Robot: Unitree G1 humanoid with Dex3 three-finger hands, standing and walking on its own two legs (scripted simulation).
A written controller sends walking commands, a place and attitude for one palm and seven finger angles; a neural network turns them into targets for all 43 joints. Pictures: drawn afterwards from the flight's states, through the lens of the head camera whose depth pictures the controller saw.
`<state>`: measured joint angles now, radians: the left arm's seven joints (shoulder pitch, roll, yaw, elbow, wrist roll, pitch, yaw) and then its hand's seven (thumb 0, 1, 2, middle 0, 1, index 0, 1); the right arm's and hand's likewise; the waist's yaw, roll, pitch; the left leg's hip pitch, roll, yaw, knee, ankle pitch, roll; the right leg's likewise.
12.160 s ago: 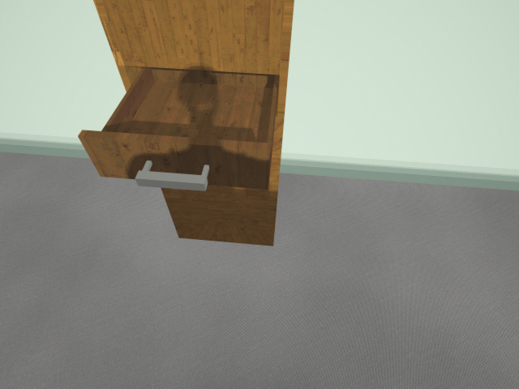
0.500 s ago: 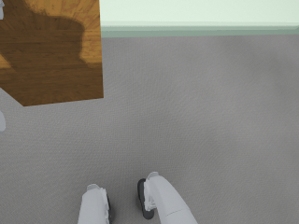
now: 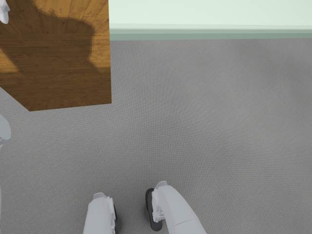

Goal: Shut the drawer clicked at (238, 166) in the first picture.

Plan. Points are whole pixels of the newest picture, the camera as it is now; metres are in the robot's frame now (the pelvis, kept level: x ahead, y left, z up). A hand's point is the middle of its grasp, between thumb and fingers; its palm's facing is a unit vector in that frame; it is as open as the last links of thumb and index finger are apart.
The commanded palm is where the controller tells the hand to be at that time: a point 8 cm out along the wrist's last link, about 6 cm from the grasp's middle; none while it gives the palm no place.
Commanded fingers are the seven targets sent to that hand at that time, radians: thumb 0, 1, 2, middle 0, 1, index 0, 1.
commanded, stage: pull the fist back off the drawer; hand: left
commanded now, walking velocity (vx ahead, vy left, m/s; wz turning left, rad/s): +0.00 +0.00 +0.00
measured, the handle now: out of the picture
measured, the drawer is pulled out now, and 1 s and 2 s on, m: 0.00 0.00 0.00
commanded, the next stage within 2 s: draw the hand back to the body in 0.28 s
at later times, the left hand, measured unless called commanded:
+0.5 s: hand (5, 1) +0.58 +0.20 +0.11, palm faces +0.06 -1.00 -0.05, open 3.3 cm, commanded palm +0.53 +0.23 +0.12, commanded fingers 0.00 0.90 0.90 -1.40 -1.60 -1.40 -1.60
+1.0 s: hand out of the picture +0.40 +0.22 +0.17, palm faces +0.16 -0.97 -0.19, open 3.3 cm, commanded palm +0.35 +0.26 +0.19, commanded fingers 0.00 0.90 0.90 -1.40 -1.60 -1.40 -1.60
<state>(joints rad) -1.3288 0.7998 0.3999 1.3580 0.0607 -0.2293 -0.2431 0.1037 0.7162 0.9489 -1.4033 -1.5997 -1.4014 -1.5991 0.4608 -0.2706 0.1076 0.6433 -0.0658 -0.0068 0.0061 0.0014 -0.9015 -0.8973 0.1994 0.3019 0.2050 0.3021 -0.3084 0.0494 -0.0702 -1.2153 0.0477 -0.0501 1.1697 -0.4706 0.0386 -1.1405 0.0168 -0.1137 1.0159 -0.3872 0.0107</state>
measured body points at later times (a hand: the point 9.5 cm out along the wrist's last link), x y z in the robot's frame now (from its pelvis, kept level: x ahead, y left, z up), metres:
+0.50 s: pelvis +0.04 -0.01 +0.03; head +0.20 +0.01 +0.45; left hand +0.57 +0.25 +0.12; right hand +0.01 -0.26 -0.07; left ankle +0.02 +0.09 -0.64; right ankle +0.04 -0.14 -0.64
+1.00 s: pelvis +0.05 -0.01 +0.07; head +0.07 -0.01 +0.52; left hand +0.38 +0.27 +0.18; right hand +0.21 -0.25 -0.01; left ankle +0.02 +0.09 -0.64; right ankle +0.04 -0.14 -0.64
